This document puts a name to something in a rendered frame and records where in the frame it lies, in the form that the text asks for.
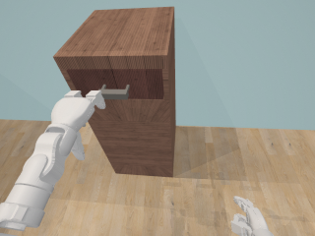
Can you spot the cabinet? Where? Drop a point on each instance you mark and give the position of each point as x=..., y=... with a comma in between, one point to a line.
x=137, y=135

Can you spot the drawer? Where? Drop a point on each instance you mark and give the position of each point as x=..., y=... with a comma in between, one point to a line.
x=144, y=83

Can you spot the handle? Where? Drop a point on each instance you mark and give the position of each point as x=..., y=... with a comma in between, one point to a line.
x=118, y=94

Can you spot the robot right hand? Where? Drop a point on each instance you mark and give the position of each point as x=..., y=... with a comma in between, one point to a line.
x=254, y=219

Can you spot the left robot forearm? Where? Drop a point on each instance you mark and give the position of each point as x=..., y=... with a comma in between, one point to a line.
x=24, y=207

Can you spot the robot left hand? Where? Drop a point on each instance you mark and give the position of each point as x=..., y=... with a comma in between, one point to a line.
x=75, y=111

